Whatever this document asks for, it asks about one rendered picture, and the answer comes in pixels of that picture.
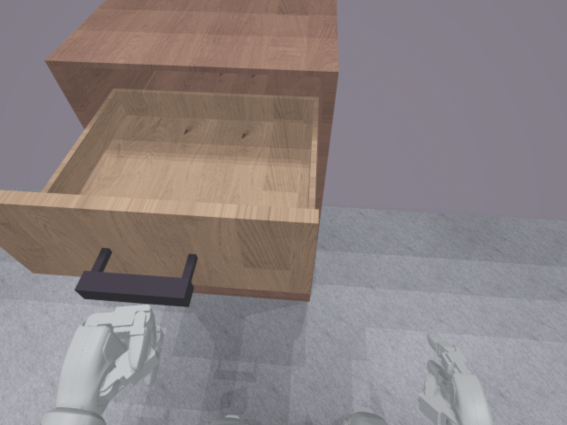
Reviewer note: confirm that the cabinet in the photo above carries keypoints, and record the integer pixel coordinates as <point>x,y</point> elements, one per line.
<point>256,47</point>

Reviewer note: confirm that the drawer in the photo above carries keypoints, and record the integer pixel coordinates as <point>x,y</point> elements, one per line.
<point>158,175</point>

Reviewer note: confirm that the handle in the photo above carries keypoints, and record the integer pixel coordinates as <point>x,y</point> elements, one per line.
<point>136,288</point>

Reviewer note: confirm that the left robot hand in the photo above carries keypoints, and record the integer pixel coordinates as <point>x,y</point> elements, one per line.
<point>126,338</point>

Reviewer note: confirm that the right robot hand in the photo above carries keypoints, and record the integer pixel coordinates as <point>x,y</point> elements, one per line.
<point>463,400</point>

